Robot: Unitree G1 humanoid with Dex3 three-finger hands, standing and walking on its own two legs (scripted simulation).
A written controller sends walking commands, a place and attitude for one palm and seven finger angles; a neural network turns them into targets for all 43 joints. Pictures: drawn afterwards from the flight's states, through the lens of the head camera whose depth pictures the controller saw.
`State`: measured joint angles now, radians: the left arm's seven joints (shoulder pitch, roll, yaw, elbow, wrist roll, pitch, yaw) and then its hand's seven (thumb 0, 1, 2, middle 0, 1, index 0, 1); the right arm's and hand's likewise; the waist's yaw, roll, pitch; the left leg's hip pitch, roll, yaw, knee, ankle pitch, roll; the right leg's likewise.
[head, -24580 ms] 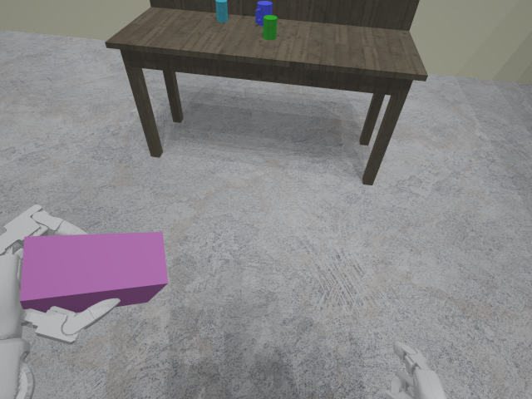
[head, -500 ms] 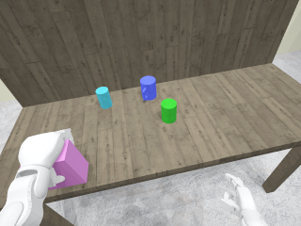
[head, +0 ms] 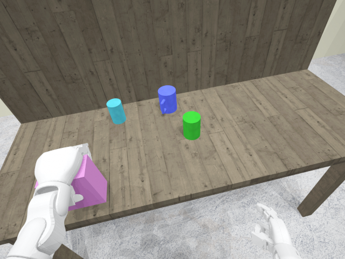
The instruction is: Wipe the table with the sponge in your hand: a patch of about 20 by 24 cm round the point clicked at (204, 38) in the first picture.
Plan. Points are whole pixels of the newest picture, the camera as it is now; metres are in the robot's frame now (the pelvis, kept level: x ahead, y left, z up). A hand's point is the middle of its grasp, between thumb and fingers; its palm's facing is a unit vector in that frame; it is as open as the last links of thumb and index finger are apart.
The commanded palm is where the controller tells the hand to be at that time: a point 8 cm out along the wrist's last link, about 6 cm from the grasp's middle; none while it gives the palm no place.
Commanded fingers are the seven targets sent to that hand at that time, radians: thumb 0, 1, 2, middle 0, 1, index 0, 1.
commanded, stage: move the sponge above the wiping area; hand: left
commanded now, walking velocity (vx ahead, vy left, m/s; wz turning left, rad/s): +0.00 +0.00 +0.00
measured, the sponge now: (79, 188) +0.24 +0.29 +0.02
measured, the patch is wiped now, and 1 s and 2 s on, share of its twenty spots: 0.00 0.00 0.00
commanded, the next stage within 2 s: lower the sponge onto the table in 1.82 s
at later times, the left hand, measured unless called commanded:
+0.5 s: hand (72, 176) +0.26 +0.30 +0.06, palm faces -0.04 -0.05 -1.00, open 9.8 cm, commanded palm +0.23 +0.29 +0.12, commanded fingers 0.00 0.10 1.30 -1.20 -1.60 -1.20 -1.60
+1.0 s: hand (77, 173) +0.28 +0.31 +0.04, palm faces -0.04 -0.05 -1.00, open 9.8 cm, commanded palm +0.25 +0.30 +0.10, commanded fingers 0.00 0.10 1.30 -1.20 -1.60 -1.20 -1.60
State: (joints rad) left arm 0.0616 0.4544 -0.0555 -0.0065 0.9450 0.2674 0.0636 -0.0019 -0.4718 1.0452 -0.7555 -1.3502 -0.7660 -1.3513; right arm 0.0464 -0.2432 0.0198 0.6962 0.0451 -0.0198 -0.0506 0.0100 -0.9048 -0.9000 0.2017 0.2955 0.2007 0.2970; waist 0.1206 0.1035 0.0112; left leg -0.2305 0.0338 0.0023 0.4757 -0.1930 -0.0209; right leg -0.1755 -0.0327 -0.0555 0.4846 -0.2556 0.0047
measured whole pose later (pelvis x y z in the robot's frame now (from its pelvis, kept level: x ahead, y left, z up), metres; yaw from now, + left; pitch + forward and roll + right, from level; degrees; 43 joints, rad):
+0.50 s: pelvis +0.01 +0.00 +0.00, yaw +0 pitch -1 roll +0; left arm 0.06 0.48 0.00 0.09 0.95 0.20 0.06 0.00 -0.47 1.05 -0.76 -1.35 -0.77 -1.35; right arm 0.08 -0.26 0.00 0.69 0.05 -0.03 -0.06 0.01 -0.91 -0.90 0.20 0.30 0.20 0.30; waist 0.11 0.09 0.00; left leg -0.27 0.04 -0.01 0.51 -0.23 -0.03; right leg -0.21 -0.02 -0.06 0.50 -0.28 0.00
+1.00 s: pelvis +0.02 +0.00 +0.00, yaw +0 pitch +1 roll +0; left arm 0.00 0.45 -0.02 0.19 0.98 0.19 0.13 0.00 -0.47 1.05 -0.75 -1.35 -0.77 -1.35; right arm 0.09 -0.24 -0.01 0.70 0.05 -0.02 -0.05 0.01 -0.91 -0.90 0.20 0.30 0.20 0.30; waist 0.10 0.08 -0.02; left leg -0.32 0.03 0.00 0.54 -0.24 -0.02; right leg -0.26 -0.04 -0.06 0.53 -0.29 0.01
